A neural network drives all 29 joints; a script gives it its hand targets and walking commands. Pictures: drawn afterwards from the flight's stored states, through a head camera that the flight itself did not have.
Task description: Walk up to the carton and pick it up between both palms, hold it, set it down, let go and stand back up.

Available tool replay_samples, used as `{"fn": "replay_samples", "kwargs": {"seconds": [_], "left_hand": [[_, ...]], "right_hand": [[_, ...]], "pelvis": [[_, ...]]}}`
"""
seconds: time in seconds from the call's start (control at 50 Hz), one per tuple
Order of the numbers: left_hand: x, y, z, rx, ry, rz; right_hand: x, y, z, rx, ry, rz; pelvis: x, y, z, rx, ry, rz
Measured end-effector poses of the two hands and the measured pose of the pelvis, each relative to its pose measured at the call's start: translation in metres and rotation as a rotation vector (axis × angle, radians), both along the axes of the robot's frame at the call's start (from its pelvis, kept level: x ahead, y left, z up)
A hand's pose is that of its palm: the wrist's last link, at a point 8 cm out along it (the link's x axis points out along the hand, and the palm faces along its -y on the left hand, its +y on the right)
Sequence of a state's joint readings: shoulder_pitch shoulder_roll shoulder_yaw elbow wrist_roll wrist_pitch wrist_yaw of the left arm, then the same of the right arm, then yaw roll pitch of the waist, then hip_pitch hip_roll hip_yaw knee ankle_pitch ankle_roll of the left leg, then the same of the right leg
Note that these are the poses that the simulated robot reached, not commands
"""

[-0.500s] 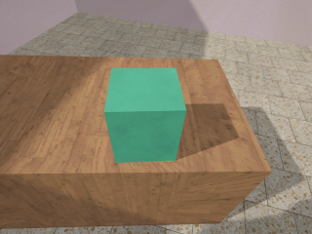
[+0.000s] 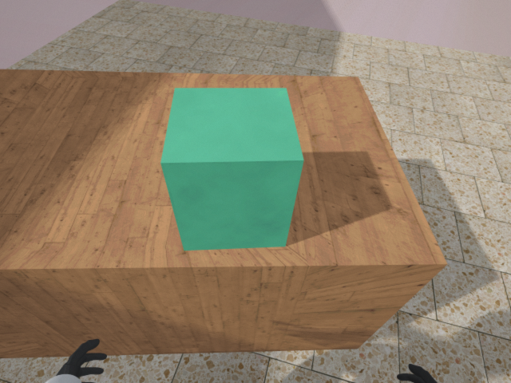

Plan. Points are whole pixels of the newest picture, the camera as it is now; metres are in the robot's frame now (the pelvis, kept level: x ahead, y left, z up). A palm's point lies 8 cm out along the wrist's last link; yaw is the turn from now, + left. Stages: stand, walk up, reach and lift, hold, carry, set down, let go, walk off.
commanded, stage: reach and lift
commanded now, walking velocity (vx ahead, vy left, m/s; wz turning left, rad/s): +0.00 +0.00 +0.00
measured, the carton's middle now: (233, 172) +0.50 +0.05 +0.03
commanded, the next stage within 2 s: none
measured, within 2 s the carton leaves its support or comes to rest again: neither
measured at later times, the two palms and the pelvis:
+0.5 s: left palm (89, 358) +0.19 +0.25 -0.07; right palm (422, 360) +0.18 -0.26 -0.06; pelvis +0.03 -0.01 +0.02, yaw +0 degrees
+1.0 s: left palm (89, 357) +0.18 +0.24 -0.03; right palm (418, 352) +0.19 -0.24 -0.03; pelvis +0.02 -0.01 +0.02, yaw +0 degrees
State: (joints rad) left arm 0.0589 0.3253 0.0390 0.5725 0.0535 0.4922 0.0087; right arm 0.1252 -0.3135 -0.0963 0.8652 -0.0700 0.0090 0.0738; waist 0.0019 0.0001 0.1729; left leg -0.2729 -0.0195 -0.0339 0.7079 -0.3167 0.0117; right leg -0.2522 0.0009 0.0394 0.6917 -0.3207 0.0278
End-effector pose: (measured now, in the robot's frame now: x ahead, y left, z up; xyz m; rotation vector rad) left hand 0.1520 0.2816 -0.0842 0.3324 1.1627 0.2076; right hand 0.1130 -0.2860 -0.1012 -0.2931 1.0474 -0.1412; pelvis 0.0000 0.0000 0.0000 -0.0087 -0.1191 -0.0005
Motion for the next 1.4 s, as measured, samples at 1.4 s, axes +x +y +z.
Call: {"fn": "replay_samples", "kwargs": {"seconds": [1.4], "left_hand": [[0.044, -0.067, 0.08, -0.234, -0.687, -0.025]], "right_hand": [[0.096, 0.067, 0.111, 0.22, -0.654, -0.017]], "pelvis": [[0.014, -0.014, 0.024, 0.015, 0.119, -0.003]]}}
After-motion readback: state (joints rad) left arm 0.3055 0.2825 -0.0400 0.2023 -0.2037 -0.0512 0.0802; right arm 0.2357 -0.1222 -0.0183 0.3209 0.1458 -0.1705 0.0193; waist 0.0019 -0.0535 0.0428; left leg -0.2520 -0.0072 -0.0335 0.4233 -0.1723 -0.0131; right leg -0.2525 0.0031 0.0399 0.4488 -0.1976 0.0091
